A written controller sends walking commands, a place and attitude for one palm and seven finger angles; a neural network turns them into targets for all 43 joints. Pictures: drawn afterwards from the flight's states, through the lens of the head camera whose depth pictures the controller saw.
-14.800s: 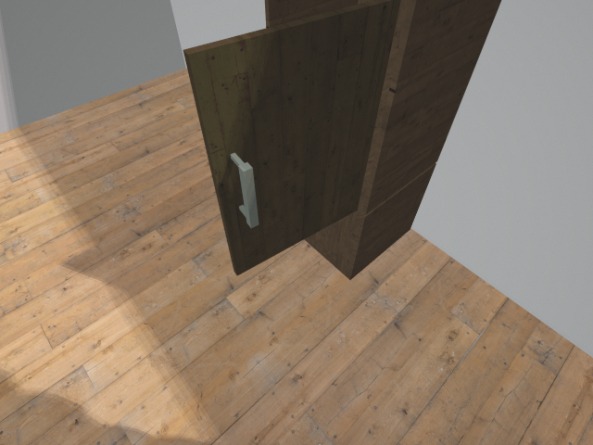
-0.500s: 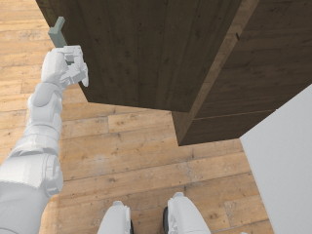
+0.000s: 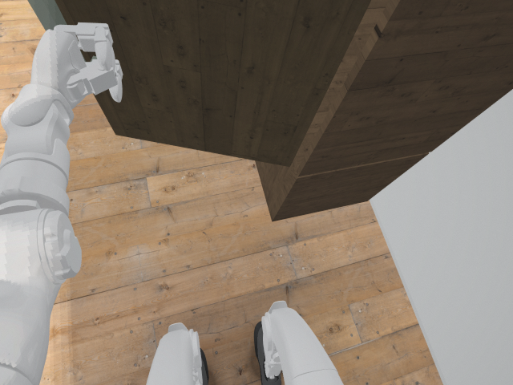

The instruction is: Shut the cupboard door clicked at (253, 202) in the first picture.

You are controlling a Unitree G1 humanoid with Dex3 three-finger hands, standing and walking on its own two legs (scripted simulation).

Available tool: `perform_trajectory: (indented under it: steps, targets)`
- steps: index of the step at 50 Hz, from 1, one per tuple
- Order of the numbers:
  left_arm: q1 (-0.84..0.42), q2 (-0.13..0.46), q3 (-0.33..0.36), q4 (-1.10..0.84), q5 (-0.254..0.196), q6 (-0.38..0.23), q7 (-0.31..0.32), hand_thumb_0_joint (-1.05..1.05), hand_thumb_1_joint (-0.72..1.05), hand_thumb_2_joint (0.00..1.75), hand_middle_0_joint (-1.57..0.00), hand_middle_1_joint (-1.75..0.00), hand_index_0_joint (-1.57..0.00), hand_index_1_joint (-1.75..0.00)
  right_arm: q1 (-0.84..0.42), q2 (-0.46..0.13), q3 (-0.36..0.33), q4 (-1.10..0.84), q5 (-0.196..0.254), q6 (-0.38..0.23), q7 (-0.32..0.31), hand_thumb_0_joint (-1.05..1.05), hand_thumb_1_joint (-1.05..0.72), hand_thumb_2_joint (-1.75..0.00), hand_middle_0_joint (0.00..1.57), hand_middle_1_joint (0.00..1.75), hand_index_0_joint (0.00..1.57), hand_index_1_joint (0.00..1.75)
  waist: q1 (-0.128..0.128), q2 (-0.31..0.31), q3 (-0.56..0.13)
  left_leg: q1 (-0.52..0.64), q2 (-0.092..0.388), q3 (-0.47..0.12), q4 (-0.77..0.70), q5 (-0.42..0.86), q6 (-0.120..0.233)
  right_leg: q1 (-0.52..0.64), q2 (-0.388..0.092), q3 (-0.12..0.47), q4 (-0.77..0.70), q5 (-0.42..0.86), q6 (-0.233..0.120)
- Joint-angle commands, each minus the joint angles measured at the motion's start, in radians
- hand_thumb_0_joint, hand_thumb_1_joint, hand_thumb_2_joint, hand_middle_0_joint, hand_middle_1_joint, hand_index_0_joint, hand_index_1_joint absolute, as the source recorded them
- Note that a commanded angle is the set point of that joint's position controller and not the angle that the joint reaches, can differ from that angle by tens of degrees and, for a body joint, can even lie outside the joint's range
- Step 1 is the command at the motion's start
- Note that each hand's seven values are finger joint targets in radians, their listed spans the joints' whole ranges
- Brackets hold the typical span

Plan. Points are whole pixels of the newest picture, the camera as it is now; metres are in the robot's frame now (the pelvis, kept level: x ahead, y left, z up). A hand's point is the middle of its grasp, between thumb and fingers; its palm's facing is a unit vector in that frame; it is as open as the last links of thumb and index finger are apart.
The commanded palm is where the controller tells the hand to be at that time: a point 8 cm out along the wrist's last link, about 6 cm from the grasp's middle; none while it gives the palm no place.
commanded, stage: push the door shut along its arc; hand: left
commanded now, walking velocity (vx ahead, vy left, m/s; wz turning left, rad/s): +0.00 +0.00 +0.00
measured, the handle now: (71, 35) +0.62 +0.19 +0.07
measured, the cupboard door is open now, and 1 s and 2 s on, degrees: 68 60 60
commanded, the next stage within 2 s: pull the fist back off the door in 0.56 s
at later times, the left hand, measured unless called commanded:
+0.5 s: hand (143, 43) +0.59 +0.09 +0.08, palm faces -0.38 -0.93 -0.02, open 2.9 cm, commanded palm +0.61 +0.12 +0.08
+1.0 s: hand (158, 46) +0.60 +0.07 +0.07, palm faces -0.01 -1.00 -0.02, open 3.1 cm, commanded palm +0.57 +0.12 +0.08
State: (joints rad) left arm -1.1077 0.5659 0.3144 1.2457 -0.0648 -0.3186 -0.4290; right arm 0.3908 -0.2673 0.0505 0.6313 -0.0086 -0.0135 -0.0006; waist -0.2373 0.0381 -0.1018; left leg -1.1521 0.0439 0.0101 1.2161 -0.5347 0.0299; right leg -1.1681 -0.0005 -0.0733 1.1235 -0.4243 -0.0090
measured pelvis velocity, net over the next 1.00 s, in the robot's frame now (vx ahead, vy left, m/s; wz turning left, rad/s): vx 0.01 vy -0.01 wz -0.01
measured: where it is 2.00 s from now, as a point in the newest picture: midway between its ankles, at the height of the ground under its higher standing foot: (234, 383)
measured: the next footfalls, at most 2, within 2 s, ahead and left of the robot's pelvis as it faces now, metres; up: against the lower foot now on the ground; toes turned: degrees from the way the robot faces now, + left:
none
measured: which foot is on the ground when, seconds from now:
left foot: down 0.00-1.00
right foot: down 0.00-1.00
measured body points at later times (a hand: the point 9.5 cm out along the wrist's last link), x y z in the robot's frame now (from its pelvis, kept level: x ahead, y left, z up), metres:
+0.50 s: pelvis +0.00 +0.00 -0.02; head +0.20 +0.02 +0.39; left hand +0.61 +0.14 +0.09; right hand -0.04 -0.26 -0.11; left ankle +0.01 +0.10 -0.63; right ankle +0.05 -0.12 -0.63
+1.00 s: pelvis +0.01 -0.01 +0.00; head +0.20 +0.00 +0.40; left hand +0.60 +0.13 +0.07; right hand -0.05 -0.24 -0.10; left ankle +0.01 +0.10 -0.63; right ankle +0.05 -0.12 -0.63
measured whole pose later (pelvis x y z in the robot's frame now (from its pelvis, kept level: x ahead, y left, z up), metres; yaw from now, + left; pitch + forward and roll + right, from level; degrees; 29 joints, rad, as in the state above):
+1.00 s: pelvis +0.01 -0.01 +0.00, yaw -1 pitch +31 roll -3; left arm -1.22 0.47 0.37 1.26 0.07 -0.31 0.01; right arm 0.46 -0.22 0.05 0.62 -0.08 0.00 0.09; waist -0.29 0.06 -0.10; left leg -1.21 0.06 0.00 1.21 -0.54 0.01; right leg -1.23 0.02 -0.08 1.12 -0.42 -0.02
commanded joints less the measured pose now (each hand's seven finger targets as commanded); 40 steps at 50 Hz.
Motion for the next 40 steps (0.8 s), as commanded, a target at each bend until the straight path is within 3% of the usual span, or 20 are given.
perform_trajectory:
  steps: [1,2,5,8,9,12,14,19,22,23,26,29,31,33,34,35,36,38,39,40]
  targets:
    - [-0.566,0.194,0.01,-0.234,-0.023,-0.051,-0.02,0.0,0.9,0.9,-1.3,-1.5,-1.3,-1.5,0.207,-0.203,-0.079,-0.029,-0.003,-0.024,-0.021,0.0,-0.9,-0.9,0.2,0.3,0.2,0.3,-0.04,0.192,-0.593,0.451,-0.016,-0.099,-0.111,0.433,0.002,0.209,0.039,0.036,-0.103,0.239,-0.028]
    - [-0.573,0.183,0.0,-0.25,-0.02,-0.051,-0.024,0.0,0.9,0.9,-1.3,-1.5,-1.3,-1.5,0.213,-0.204,-0.082,-0.026,-0.005,-0.025,-0.022,0.0,-0.9,-0.9,0.2,0.3,0.2,0.3,-0.043,0.189,-0.618,0.476,-0.014,-0.105,-0.108,0.471,0.001,0.208,0.039,0.034,-0.098,0.262,-0.029]
    - [-0.583,0.116,-0.044,-0.245,-0.03,-0.039,-0.033,0.0,0.9,0.9,-1.3,-1.5,-1.3,-1.5,0.22,-0.201,-0.085,-0.017,-0.006,-0.026,-0.021,0.0,-0.9,-0.9,0.2,0.3,0.2,0.3,-0.059,0.206,-0.606,0.533,-0.008,-0.118,-0.102,0.517,-0.003,0.149,0.042,0.021,-0.096,0.267,-0.03]
    - [-0.603,0.168,-0.009,-0.192,-0.016,-0.01,-0.022,0.0,0.9,0.9,-1.3,-1.5,-1.3,-1.5,0.223,-0.207,-0.081,-0.012,-0.007,-0.022,-0.024,0.0,-0.9,-0.9,0.2,0.3,0.2,0.3,-0.063,0.159,-0.559,0.456,-0.009,-0.111,-0.102,0.452,0.001,0.163,0.044,0.02,-0.102,0.236,-0.028]
    - [-0.625,0.159,-0.021,-0.185,-0.012,-0.002,-0.018,0.0,0.9,0.9,-1.3,-1.5,-1.3,-1.5,0.22,-0.206,-0.078,-0.013,-0.009,-0.025,-0.024,0.0,-0.9,-0.9,0.2,0.3,0.2,0.3,-0.074,0.163,-0.555,0.429,-0.013,-0.104,-0.094,0.436,0.005,0.163,0.044,0.025,-0.1,0.236,-0.027]
    - [-0.63,0.208,0.014,-0.18,0.002,-0.005,-0.008,0.0,0.9,0.9,-1.3,-1.5,-1.3,-1.5,0.226,-0.204,-0.074,-0.019,-0.013,-0.028,-0.024,0.0,-0.9,-0.9,0.2,0.3,0.2,0.3,-0.059,0.191,-0.588,0.435,-0.014,-0.106,-0.083,0.474,-0.001,0.173,0.045,0.022,-0.081,0.26,-0.032]
    - [-0.655,0.209,0.003,-0.173,0.016,-0.001,-0.003,0.0,0.9,0.9,-1.3,-1.5,-1.3,-1.5,0.23,-0.204,-0.073,-0.019,-0.017,-0.026,-0.023,0.0,-0.9,-0.9,0.2,0.3,0.2,0.3,-0.076,0.183,-0.576,0.413,-0.013,-0.101,-0.071,0.468,0.003,0.165,0.045,0.022,-0.076,0.263,-0.028]
    - [-0.671,0.246,0.011,-0.136,0.038,0.022,-0.014,0.0,0.9,0.9,-1.3,-1.5,-1.3,-1.5,0.242,-0.207,-0.07,-0.026,-0.018,-0.024,-0.025,0.0,-0.9,-0.9,0.2,0.3,0.2,0.3,-0.081,0.176,-0.596,0.37,-0.014,-0.096,-0.054,0.464,0.006,0.184,0.048,0.023,-0.061,0.284,-0.027]
    - [-0.741,0.247,-0.001,-0.135,0.04,0.036,-0.022,0.0,0.9,0.9,-1.3,-1.5,-1.3,-1.5,0.248,-0.208,-0.069,-0.016,-0.02,-0.026,-0.031,0.0,-0.9,-0.9,0.2,0.3,0.2,0.3,-0.11,0.177,-0.594,0.347,-0.014,-0.091,-0.036,0.451,0.012,0.17,0.05,0.027,-0.059,0.289,-0.023]
    - [-0.749,0.251,-0.003,-0.136,0.045,0.04,-0.026,0.0,0.9,0.9,-1.3,-1.5,-1.3,-1.5,0.255,-0.206,-0.07,-0.013,-0.02,-0.027,-0.031,0.0,-0.9,-0.9,0.2,0.3,0.2,0.3,-0.106,0.18,-0.613,0.35,-0.015,-0.092,-0.034,0.455,0.011,0.18,0.05,0.026,-0.056,0.294,-0.025]
    - [-0.796,0.205,-0.037,-0.16,0.035,0.048,-0.042,0.0,0.9,0.9,-1.3,-1.5,-1.3,-1.5,0.262,-0.206,-0.075,0.006,-0.024,-0.037,-0.032,0.0,-0.9,-0.9,0.2,0.3,0.2,0.3,-0.121,0.224,-0.652,0.419,-0.01,-0.106,-0.029,0.495,0.009,0.136,0.052,0.019,-0.054,0.303,-0.027]
    - [-0.831,0.224,-0.038,-0.122,0.04,0.07,-0.051,0.0,0.9,0.9,-1.3,-1.5,-1.3,-1.5,0.27,-0.208,-0.069,0.02,-0.024,-0.043,-0.037,0.0,-0.9,-0.9,0.2,0.3,0.2,0.3,-0.137,0.199,-0.619,0.361,-0.013,-0.097,-0.021,0.446,0.016,0.145,0.055,0.022,-0.062,0.282,-0.027]
    - [-0.861,0.197,-0.059,-0.118,0.041,0.073,-0.053,0.0,0.9,0.9,-1.3,-1.5,-1.3,-1.5,0.27,-0.207,-0.068,0.03,-0.025,-0.05,-0.038,0.0,-0.9,-0.9,0.2,0.3,0.2,0.3,-0.145,0.236,-0.629,0.388,-0.011,-0.103,-0.011,0.455,0.014,0.101,0.055,0.017,-0.056,0.272,-0.029]
    - [-0.896,0.188,-0.07,-0.107,0.043,0.081,-0.05,0.0,0.9,0.9,-1.3,-1.5,-1.3,-1.5,0.275,-0.208,-0.067,0.041,-0.029,-0.056,-0.038,0.0,-0.9,-0.9,0.2,0.3,0.2,0.3,-0.163,0.232,-0.61,0.378,-0.011,-0.104,-0.006,0.44,0.017,0.087,0.058,0.013,-0.058,0.258,-0.029]
    - [-0.848,0.244,0.151,-0.107,-0.027,0.098,0.139,0.0,0.9,0.9,-1.3,-1.5,-1.3,-1.5,0.33,-0.191,-0.046,-0.003,-0.048,-0.06,-0.023,0.0,-0.9,-0.9,0.2,0.3,0.2,0.3,-0.102,0.26,-0.628,0.32,0.0,-0.111,-0.026,0.432,0.008,0.127,0.048,0.021,-0.069,0.254,-0.026]
    - [-0.784,0.235,0.129,-0.09,0.001,0.095,0.228,0.0,0.9,0.9,-1.3,-1.5,-1.3,-1.5,0.326,-0.189,-0.042,-0.004,-0.053,-0.06,-0.004,0.0,-0.9,-0.9,0.2,0.3,0.2,0.3,-0.09,0.267,-0.653,0.323,0.002,-0.116,-0.037,0.444,-0.001,0.144,0.049,0.02,-0.058,0.252,-0.024]
    - [-0.762,0.171,0.131,-0.097,0.003,0.09,0.306,0.0,0.9,0.9,-1.3,-1.5,-1.3,-1.5,0.328,-0.182,-0.05,-0.013,-0.064,-0.055,0.015,0.0,-0.9,-0.9,0.2,0.3,0.2,0.3,-0.1,0.211,-0.639,0.31,0.004,-0.115,-0.036,0.448,-0.002,0.145,0.045,0.015,-0.057,0.263,-0.016]
    - [-0.743,0.071,0.092,-0.195,0.057,0.027,0.46,0.0,0.9,0.9,-1.3,-1.5,-1.3,-1.5,0.335,-0.162,-0.063,-0.026,-0.091,-0.049,0.055,0.0,-0.9,-0.9,0.2,0.3,0.2,0.3,-0.084,0.241,-0.655,0.336,-0.002,-0.104,-0.038,0.484,-0.01,0.158,0.042,0.017,-0.057,0.302,-0.011]
    - [-0.71,0.081,0.07,-0.201,0.112,-0.004,0.509,0.0,0.9,0.9,-1.3,-1.5,-1.3,-1.5,0.337,-0.166,-0.069,-0.024,-0.098,-0.042,0.072,0.0,-0.9,-0.9,0.2,0.3,0.2,0.3,-0.081,0.246,-0.667,0.343,-0.003,-0.097,-0.035,0.495,-0.012,0.171,0.04,0.02,-0.055,0.315,-0.012]
    - [-0.727,0.08,0.042,-0.215,0.156,-0.035,0.526,0.0,0.9,0.9,-1.3,-1.5,-1.3,-1.5,0.349,-0.17,-0.075,-0.016,-0.102,-0.033,0.084,0.0,-0.9,-0.9,0.2,0.3,0.2,0.3,-0.095,0.239,-0.686,0.368,-0.002,-0.105,-0.039,0.517,-0.012,0.178,0.04,0.018,-0.051,0.331,-0.012]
